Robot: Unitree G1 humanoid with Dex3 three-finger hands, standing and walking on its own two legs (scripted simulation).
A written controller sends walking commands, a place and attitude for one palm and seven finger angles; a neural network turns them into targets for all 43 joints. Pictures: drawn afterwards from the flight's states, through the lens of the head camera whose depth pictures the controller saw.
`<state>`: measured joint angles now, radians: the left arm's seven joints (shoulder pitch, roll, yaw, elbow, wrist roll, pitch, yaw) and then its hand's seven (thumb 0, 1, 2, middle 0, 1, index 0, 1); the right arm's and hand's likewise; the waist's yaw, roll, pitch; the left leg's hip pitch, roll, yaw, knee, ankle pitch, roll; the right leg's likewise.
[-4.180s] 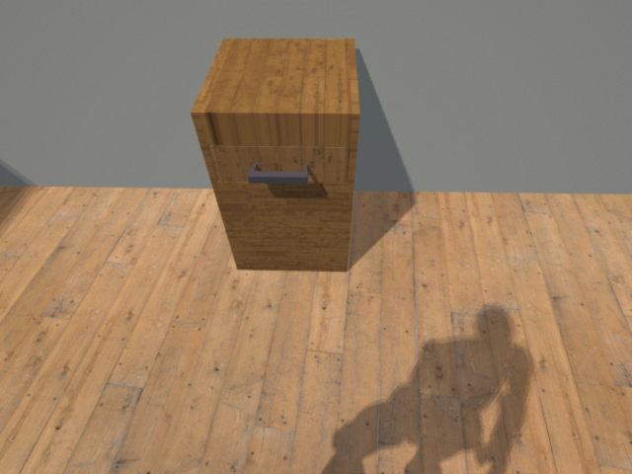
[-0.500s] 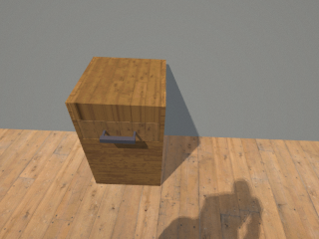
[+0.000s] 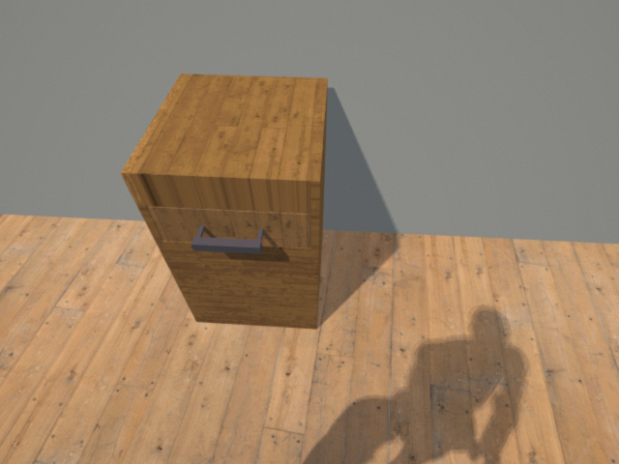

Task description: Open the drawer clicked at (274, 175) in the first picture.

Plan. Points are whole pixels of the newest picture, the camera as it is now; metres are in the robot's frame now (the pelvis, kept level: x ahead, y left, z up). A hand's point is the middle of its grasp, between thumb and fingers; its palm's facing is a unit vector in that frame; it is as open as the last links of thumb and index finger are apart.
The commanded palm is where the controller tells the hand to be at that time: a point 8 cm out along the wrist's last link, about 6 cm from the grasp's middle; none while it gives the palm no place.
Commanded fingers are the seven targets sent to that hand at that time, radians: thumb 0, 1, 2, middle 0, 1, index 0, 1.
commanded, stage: look again from close up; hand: left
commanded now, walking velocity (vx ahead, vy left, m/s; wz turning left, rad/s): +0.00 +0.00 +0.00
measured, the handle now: (229, 238) +0.63 +0.25 -0.24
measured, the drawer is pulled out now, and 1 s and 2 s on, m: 0.00 0.00 0.00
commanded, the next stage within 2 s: shuffle to correct the standing spot in 0.06 s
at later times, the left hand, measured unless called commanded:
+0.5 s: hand out of the picture -0.02 +0.20 -0.18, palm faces +0.11 -0.98 -0.18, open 7.4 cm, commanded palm none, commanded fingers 0.00 0.90 0.90 -0.20 -0.30 -0.20 -0.30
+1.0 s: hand (188, 422) +0.20 +0.21 -0.17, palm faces +0.03 -0.96 -0.26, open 7.2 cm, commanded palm none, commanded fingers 0.00 0.90 0.90 -0.20 -0.30 -0.20 -0.30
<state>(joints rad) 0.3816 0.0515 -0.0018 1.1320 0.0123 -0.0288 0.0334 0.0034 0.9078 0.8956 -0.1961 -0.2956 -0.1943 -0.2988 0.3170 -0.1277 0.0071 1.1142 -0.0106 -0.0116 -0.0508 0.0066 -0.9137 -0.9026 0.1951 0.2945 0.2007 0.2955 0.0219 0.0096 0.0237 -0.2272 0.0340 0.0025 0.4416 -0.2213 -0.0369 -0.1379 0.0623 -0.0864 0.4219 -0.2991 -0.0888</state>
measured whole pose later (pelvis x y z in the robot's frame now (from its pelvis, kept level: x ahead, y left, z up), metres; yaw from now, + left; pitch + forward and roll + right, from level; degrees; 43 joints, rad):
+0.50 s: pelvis +0.05 +0.03 -0.01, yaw +0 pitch -1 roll +0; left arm 0.44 0.13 0.05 1.11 0.03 -0.03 0.03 0.00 0.91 0.90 -0.20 -0.30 -0.19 -0.30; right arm 0.35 -0.14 0.00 1.09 -0.02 -0.01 -0.02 0.01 -0.91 -0.90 0.20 0.29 0.20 0.30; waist 0.03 -0.02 0.02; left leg -0.30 0.02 0.08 0.63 -0.38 0.03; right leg -0.03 0.02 -0.07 0.44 -0.39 -0.05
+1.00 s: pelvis +0.15 +0.03 -0.01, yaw +0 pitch +1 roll +2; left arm 0.21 0.13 0.04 1.04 0.02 -0.02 0.04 0.00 0.95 0.90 -0.20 -0.30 -0.19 -0.30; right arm 0.30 -0.11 -0.02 1.09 0.00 -0.01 -0.04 0.01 -0.91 -0.90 0.20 0.30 0.21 0.30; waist -0.01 0.04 0.07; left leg -0.19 -0.01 0.08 0.61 -0.41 0.01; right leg -0.34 -0.02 -0.07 0.59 -0.26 -0.04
